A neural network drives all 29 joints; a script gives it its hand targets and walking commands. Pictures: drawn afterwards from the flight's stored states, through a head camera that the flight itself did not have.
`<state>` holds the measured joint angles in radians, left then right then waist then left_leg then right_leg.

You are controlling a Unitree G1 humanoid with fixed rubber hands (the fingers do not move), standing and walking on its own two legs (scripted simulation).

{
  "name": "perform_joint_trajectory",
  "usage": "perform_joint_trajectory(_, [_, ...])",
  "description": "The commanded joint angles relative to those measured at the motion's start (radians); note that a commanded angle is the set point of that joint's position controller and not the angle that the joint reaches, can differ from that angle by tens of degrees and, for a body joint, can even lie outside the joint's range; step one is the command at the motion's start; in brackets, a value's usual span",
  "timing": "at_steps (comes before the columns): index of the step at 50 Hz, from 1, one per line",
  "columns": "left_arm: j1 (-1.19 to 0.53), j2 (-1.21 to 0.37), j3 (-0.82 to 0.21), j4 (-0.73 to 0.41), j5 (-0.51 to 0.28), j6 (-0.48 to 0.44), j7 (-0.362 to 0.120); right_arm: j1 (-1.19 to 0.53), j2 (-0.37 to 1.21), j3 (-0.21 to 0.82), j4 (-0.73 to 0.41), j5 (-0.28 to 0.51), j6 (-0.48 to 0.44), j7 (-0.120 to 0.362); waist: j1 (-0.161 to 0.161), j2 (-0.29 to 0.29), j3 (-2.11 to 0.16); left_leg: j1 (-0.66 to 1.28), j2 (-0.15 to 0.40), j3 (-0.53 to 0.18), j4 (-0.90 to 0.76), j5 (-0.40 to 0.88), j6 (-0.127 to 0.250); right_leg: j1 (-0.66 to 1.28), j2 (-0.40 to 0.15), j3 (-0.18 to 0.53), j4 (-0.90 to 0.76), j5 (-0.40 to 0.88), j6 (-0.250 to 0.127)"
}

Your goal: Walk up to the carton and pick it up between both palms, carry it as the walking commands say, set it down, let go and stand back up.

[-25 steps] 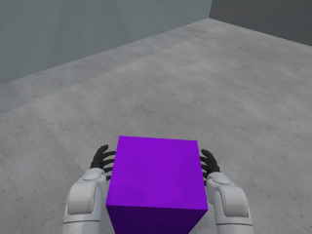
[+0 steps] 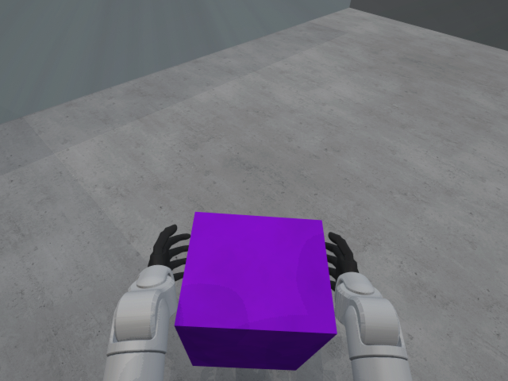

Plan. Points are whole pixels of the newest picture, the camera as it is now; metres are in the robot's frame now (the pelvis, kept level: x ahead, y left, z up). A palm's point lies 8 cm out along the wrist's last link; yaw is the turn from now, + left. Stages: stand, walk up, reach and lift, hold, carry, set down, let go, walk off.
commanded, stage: carry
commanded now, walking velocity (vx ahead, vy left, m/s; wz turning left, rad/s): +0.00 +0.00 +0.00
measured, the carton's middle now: (251, 300) +0.26 +0.01 -0.03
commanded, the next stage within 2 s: hold in 1.66 s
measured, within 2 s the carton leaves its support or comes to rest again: neither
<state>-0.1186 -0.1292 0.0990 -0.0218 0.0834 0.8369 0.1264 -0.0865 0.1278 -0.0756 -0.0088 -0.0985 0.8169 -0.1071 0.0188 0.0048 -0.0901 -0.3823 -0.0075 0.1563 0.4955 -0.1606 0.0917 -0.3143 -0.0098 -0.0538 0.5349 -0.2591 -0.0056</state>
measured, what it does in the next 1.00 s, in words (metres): stands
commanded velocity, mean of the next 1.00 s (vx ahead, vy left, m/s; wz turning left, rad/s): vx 0.00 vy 0.00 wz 0.00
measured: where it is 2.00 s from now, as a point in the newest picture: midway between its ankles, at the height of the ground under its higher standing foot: outside the picture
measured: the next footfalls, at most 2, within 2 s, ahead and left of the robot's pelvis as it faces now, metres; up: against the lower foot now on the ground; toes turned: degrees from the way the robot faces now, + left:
none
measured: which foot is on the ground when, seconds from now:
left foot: down 0.00-1.00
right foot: down 0.00-1.00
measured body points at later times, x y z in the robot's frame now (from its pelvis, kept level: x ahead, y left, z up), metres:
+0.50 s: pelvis +0.01 -0.01 +0.00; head +0.00 -0.01 +0.45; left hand +0.30 +0.14 +0.04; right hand +0.30 -0.15 +0.03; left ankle +0.07 +0.06 -0.73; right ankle +0.01 -0.12 -0.73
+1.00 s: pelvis +0.03 -0.02 +0.00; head +0.01 -0.02 +0.45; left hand +0.31 +0.13 +0.03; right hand +0.31 -0.16 +0.03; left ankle +0.07 +0.06 -0.73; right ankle +0.01 -0.12 -0.73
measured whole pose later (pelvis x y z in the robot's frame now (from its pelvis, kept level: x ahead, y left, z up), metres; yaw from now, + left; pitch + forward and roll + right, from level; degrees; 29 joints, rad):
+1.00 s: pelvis +0.03 -0.02 +0.00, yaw +0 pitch +2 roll +0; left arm -0.13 -0.13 0.10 0.04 0.10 0.79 0.11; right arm -0.10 0.13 -0.09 0.05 -0.11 0.77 -0.09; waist 0.02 0.00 -0.09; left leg -0.35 0.02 0.14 0.54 -0.23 0.05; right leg -0.26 0.01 -0.07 0.54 -0.31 -0.03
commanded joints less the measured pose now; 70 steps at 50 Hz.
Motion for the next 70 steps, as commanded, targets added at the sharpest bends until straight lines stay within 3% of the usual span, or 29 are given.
perform_joint_trajectory(1, [-0.485,-0.707,-0.527,-0.197,-0.209,-0.059,-0.170,-0.475,0.718,0.464,-0.183,0.194,-0.048,0.155,-0.003,0.036,-0.277,0.137,0.155,-0.189,-0.124,-0.062,-0.037,0.049,-0.085,0.087,-0.066,0.009,-0.065])
perform_joint_trajectory(2, [-0.455,-0.697,-0.512,-0.139,-0.189,-0.059,-0.171,-0.473,0.700,0.455,-0.157,0.182,-0.050,0.157,-0.002,0.022,-0.270,0.141,0.159,-0.187,-0.118,-0.034,-0.039,0.046,-0.084,0.085,-0.064,0.029,-0.067])
perform_joint_trajectory(8, [-0.450,-0.720,-0.534,-0.189,-0.215,-0.069,-0.173,-0.475,0.729,0.488,-0.198,0.205,-0.060,0.157,-0.001,-0.011,-0.310,0.173,0.149,-0.163,-0.064,0.071,-0.032,0.081,-0.092,0.092,-0.075,0.087,-0.069])
perform_joint_trajectory(9, [-0.443,-0.706,-0.523,-0.138,-0.196,-0.065,-0.176,-0.461,0.707,0.468,-0.153,0.181,-0.057,0.160,-0.002,0.007,-0.295,0.186,0.154,-0.165,-0.065,0.103,-0.039,0.066,-0.089,0.090,-0.070,0.092,-0.065])
perform_joint_trajectory(10, [-0.473,-0.725,-0.548,-0.196,-0.221,-0.070,-0.178,-0.484,0.721,0.479,-0.204,0.198,-0.064,0.160,-0.002,0.024,-0.311,0.182,0.151,-0.158,-0.057,0.114,-0.036,0.076,-0.092,0.089,-0.069,0.098,-0.065])
perform_joint_trajectory(14, [-0.480,-0.693,-0.523,-0.163,-0.193,-0.069,-0.171,-0.438,0.707,0.448,-0.119,0.172,-0.053,0.162,-0.002,0.034,-0.291,0.162,0.152,-0.170,-0.072,0.050,-0.037,0.063,-0.089,0.093,-0.068,0.065,-0.068])
perform_joint_trajectory(15, [-0.469,-0.694,-0.524,-0.152,-0.192,-0.071,-0.176,-0.436,0.705,0.452,-0.117,0.170,-0.057,0.166,-0.002,0.004,-0.293,0.168,0.153,-0.165,-0.069,0.034,-0.037,0.066,-0.093,0.091,-0.072,0.066,-0.066])
perform_joint_trajectory(16, [-0.479,-0.705,-0.532,-0.151,-0.197,-0.075,-0.178,-0.465,0.707,0.454,-0.138,0.174,-0.064,0.167,-0.001,0.030,-0.289,0.180,0.156,-0.168,-0.070,0.073,-0.042,0.062,-0.087,0.091,-0.073,0.076,-0.065])
perform_joint_trajectory(19, [-0.474,-0.738,-0.556,-0.186,-0.218,-0.073,-0.183,-0.476,0.731,0.484,-0.190,0.197,-0.065,0.169,0.000,0.009,-0.301,0.175,0.147,-0.153,-0.052,0.078,-0.039,0.080,-0.097,0.092,-0.072,0.098,-0.064])
perform_joint_trajectory(21, [-0.473,-0.727,-0.537,-0.126,-0.206,-0.076,-0.191,-0.483,0.714,0.462,-0.149,0.180,-0.072,0.171,-0.001,0.003,-0.295,0.175,0.152,-0.158,-0.050,0.095,-0.038,0.077,-0.095,0.092,-0.065,0.095,-0.065])
perform_joint_trajectory(25, [-0.467,-0.730,-0.541,-0.124,-0.202,-0.082,-0.196,-0.487,0.725,0.478,-0.148,0.181,-0.075,0.175,-0.001,-0.011,-0.287,0.168,0.143,-0.147,-0.045,0.017,-0.033,0.075,-0.104,0.107,-0.091,0.090,-0.064])
perform_joint_trajectory(29, [-0.506,-0.735,-0.551,-0.160,-0.216,-0.086,-0.194,-0.484,0.735,0.476,-0.143,0.194,-0.075,0.180,-0.001,0.025,-0.282,0.181,0.148,-0.154,-0.045,0.091,-0.043,0.064,-0.098,0.097,-0.070,0.101,-0.062])
perform_joint_trajectory(33, [-0.473,-0.743,-0.557,-0.133,-0.201,-0.079,-0.202,-0.465,0.750,0.489,-0.116,0.187,-0.070,0.189,-0.002,0.004,-0.302,0.188,0.145,-0.144,-0.025,0.140,-0.037,0.096,-0.107,0.094,-0.067,0.160,-0.059])
perform_joint_trajectory(35, [-0.471,-0.740,-0.549,-0.112,-0.191,-0.076,-0.203,-0.490,0.742,0.487,-0.115,0.190,-0.070,0.191,-0.001,0.024,-0.291,0.191,0.146,-0.143,-0.026,0.128,-0.038,0.085,-0.106,0.095,-0.073,0.144,-0.058])
perform_joint_trajectory(37, [-0.498,-0.763,-0.568,-0.162,-0.217,-0.081,-0.204,-0.485,0.760,0.495,-0.151,0.202,-0.073,0.191,0.000,0.009,-0.296,0.190,0.146,-0.143,-0.026,0.114,-0.040,0.088,-0.105,0.098,-0.074,0.133,-0.058])
perform_joint_trajectory(38, [-0.473,-0.760,-0.553,-0.082,-0.192,-0.078,-0.214,-0.481,0.751,0.484,-0.097,0.177,-0.072,0.197,-0.002,-0.019,-0.287,0.182,0.144,-0.139,-0.029,0.097,-0.039,0.089,-0.106,0.097,-0.083,0.133,-0.057])
perform_joint_trajectory(41, [-0.507,-0.766,-0.559,-0.143,-0.214,-0.089,-0.211,-0.515,0.765,0.500,-0.142,0.206,-0.079,0.197,-0.001,-0.014,-0.276,0.183,0.142,-0.132,-0.023,0.090,-0.044,0.083,-0.110,0.104,-0.083,0.156,-0.058])
perform_joint_trajectory(42, [-0.491,-0.765,-0.552,-0.095,-0.200,-0.086,-0.215,-0.512,0.754,0.492,-0.115,0.192,-0.081,0.199,-0.001,-0.025,-0.272,0.184,0.142,-0.137,-0.022,0.101,-0.042,0.082,-0.110,0.104,-0.084,0.162,-0.060])
perform_joint_trajectory(45, [-0.467,-0.771,-0.560,-0.081,-0.193,-0.085,-0.219,-0.479,0.758,0.494,-0.096,0.183,-0.079,0.202,-0.001,0.004,-0.288,0.189,0.144,-0.137,-0.014,0.137,-0.043,0.094,-0.111,0.099,-0.075,0.176,-0.056])
perform_joint_trajectory(46, [-0.519,-0.780,-0.578,-0.165,-0.224,-0.092,-0.214,-0.524,0.773,0.509,-0.166,0.216,-0.085,0.199,-0.001,0.005,-0.284,0.186,0.146,-0.141,-0.023,0.121,-0.043,0.088,-0.105,0.095,-0.073,0.145,-0.057])
perform_joint_trajectory(47, [-0.492,-0.771,-0.557,-0.079,-0.194,-0.093,-0.222,-0.490,0.757,0.488,-0.083,0.179,-0.084,0.206,0.000,0.005,-0.298,0.198,0.147,-0.140,-0.017,0.160,-0.041,0.096,-0.102,0.093,-0.069,0.163,-0.058])
perform_joint_trajectory(51, [-0.479,-0.770,-0.571,-0.093,-0.192,-0.094,-0.223,-0.487,0.762,0.501,-0.095,0.190,-0.087,0.212,-0.002,0.019,-0.288,0.201,0.148,-0.138,-0.020,0.170,-0.049,0.098,-0.101,0.088,-0.063,0.171,-0.054])
perform_joint_trajectory(52, [-0.476,-0.755,-0.554,-0.057,-0.177,-0.098,-0.227,-0.468,0.754,0.486,-0.036,0.171,-0.089,0.216,-0.001,0.020,-0.295,0.196,0.151,-0.142,-0.014,0.179,-0.045,0.107,-0.101,0.089,-0.065,0.174,-0.056])
perform_joint_trajectory(56, [-0.536,-0.800,-0.592,-0.168,-0.236,-0.101,-0.223,-0.531,0.788,0.519,-0.163,0.222,-0.094,0.207,-0.002,-0.003,-0.291,0.204,0.145,-0.136,-0.007,0.145,-0.043,0.099,-0.103,0.099,-0.077,0.174,-0.058])
perform_joint_trajectory(57, [-0.490,-0.786,-0.567,-0.060,-0.194,-0.099,-0.233,-0.508,0.765,0.498,-0.085,0.184,-0.095,0.215,-0.003,-0.010,-0.281,0.194,0.144,-0.131,-0.010,0.154,-0.044,0.102,-0.103,0.092,-0.074,0.187,-0.057])
perform_joint_trajectory(62, [-0.499,-0.794,-0.583,-0.107,-0.212,-0.099,-0.231,-0.511,0.773,0.513,-0.122,0.200,-0.093,0.214,-0.001,0.009,-0.292,0.209,0.145,-0.137,-0.013,0.144,-0.043,0.092,-0.099,0.097,-0.077,0.166,-0.060])
perform_joint_trajectory(63, [-0.464,-0.778,-0.553,-0.011,-0.173,-0.102,-0.241,-0.493,0.757,0.493,-0.035,0.167,-0.098,0.225,-0.001,-0.015,-0.302,0.210,0.150,-0.140,-0.009,0.157,-0.040,0.106,-0.099,0.096,-0.078,0.177,-0.058])
perform_joint_trajectory(66, [-0.501,-0.784,-0.572,-0.042,-0.187,-0.119,-0.248,-0.504,0.774,0.504,-0.038,0.175,-0.112,0.230,-0.001,0.015,-0.285,0.205,0.150,-0.135,-0.004,0.186,-0.045,0.110,-0.104,0.097,-0.078,0.208,-0.059])
perform_joint_trajectory(70, [-0.539,-0.810,-0.584,-0.072,-0.200,-0.124,-0.247,-0.519,0.798,0.513,-0.055,0.188,-0.113,0.233,-0.002,-0.008,-0.275,0.191,0.148,-0.136,-0.011,0.160,-0.047,0.111,-0.103,0.091,-0.075,0.199,-0.060])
